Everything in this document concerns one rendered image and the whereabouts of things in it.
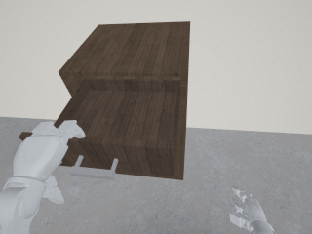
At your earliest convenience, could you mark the robot right forearm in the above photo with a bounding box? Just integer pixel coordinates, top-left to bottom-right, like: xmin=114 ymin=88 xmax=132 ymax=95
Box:
xmin=249 ymin=220 xmax=277 ymax=234

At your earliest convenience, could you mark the handle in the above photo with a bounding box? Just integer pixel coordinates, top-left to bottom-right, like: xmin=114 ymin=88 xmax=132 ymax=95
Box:
xmin=69 ymin=155 xmax=119 ymax=180

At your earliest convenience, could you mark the robot left forearm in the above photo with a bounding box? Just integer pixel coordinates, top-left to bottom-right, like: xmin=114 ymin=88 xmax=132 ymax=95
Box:
xmin=0 ymin=175 xmax=47 ymax=234

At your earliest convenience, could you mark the left robot hand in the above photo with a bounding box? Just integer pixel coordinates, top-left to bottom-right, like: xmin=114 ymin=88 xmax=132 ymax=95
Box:
xmin=13 ymin=120 xmax=86 ymax=204

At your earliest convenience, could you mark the right robot hand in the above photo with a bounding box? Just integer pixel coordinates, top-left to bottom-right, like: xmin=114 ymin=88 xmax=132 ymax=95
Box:
xmin=229 ymin=185 xmax=267 ymax=230

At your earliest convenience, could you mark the drawer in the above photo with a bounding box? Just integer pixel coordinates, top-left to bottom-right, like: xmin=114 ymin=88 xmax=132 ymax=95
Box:
xmin=19 ymin=78 xmax=181 ymax=177

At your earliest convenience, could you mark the cabinet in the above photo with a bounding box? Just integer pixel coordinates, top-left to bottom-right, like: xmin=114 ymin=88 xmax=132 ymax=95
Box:
xmin=58 ymin=21 xmax=190 ymax=180

